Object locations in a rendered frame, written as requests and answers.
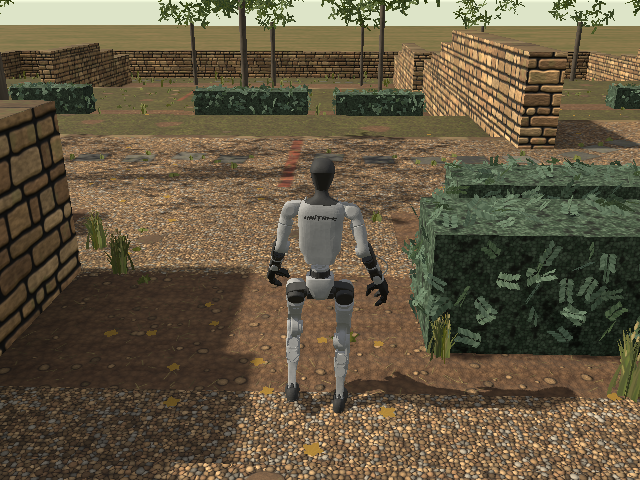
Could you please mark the robot right thigh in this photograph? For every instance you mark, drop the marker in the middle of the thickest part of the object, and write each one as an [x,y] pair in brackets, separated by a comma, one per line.
[344,302]

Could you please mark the robot left upper arm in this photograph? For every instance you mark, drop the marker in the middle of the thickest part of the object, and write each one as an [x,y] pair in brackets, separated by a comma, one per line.
[289,211]

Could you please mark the right robot hand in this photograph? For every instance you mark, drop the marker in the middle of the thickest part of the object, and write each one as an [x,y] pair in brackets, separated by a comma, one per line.
[383,291]

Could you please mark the robot left forearm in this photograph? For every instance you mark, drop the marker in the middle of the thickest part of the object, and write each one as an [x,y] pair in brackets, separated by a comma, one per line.
[276,258]

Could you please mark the robot right upper arm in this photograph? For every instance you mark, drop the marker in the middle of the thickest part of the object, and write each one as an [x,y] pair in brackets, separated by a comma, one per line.
[353,212]

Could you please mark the right robot shin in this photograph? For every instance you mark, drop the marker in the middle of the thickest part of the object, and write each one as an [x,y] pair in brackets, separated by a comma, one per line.
[341,361]

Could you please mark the robot right forearm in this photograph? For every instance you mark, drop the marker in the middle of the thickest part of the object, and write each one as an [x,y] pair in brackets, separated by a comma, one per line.
[372,267]

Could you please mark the left robot hand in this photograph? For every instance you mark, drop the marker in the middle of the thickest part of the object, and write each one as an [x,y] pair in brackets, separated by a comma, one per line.
[271,276]

